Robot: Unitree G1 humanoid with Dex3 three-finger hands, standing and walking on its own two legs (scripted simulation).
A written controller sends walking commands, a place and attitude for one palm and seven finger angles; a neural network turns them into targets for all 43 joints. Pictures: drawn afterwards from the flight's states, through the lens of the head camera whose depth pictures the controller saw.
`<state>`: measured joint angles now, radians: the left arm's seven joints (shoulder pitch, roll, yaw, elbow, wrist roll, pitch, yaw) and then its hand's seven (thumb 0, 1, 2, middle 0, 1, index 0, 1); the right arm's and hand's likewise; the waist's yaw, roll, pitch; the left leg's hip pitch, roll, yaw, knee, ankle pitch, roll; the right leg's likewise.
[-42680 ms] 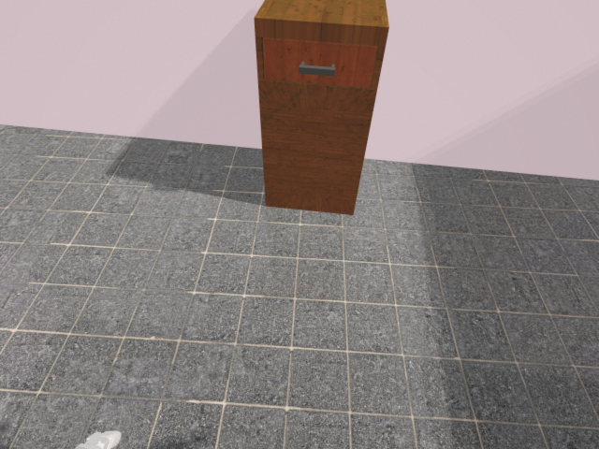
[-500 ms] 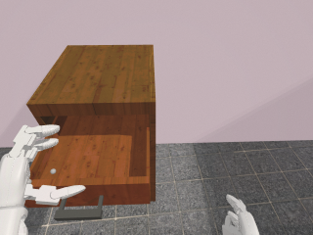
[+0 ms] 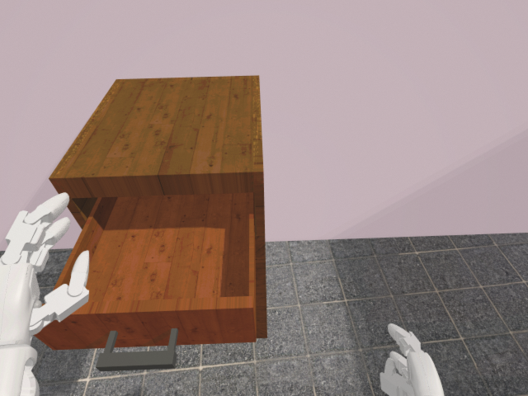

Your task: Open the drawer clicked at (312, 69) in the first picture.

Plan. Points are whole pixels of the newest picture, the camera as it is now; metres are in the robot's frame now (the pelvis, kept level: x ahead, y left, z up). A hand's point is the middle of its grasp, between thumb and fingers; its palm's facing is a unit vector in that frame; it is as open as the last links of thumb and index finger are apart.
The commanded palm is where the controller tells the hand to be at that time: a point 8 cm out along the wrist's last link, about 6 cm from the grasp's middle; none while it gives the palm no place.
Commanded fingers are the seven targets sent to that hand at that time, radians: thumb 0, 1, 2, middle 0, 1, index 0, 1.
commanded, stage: draw the hand back to the body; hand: left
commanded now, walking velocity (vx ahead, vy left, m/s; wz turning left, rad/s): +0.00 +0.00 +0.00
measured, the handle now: (140, 348) +0.20 +0.24 -0.07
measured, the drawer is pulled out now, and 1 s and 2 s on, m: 0.26 0.26 0.26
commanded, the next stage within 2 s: step back with the hand held close in 0.16 s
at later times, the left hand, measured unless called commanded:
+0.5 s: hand (75, 296) +0.18 +0.24 +0.15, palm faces +0.32 -0.83 -0.46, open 7.4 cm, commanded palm +0.11 +0.29 +0.17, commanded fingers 0.00 0.90 0.90 -0.20 -0.30 -0.20 -0.30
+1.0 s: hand (32, 353) +0.11 +0.25 +0.15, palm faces +0.34 -0.81 -0.49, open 7.4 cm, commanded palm +0.05 +0.30 +0.17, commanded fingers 0.00 0.90 0.90 -0.20 -0.30 -0.20 -0.30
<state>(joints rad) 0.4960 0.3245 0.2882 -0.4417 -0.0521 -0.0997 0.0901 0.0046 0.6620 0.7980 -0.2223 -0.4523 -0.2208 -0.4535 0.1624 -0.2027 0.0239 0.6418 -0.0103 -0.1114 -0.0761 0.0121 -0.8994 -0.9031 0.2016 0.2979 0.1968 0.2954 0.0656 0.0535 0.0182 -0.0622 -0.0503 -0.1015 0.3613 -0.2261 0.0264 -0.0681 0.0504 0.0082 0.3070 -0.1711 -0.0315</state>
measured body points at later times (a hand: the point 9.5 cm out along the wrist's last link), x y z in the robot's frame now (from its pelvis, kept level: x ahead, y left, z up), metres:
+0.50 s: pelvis -0.02 +0.01 +0.00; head +0.01 -0.01 +0.45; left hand +0.15 +0.28 +0.17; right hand +0.18 -0.23 -0.09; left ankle -0.02 +0.10 -0.75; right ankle +0.00 -0.10 -0.75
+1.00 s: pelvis -0.07 +0.02 -0.02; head -0.05 +0.03 +0.43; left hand +0.09 +0.30 +0.17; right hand +0.13 -0.22 -0.08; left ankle -0.02 +0.10 -0.75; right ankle +0.00 -0.10 -0.75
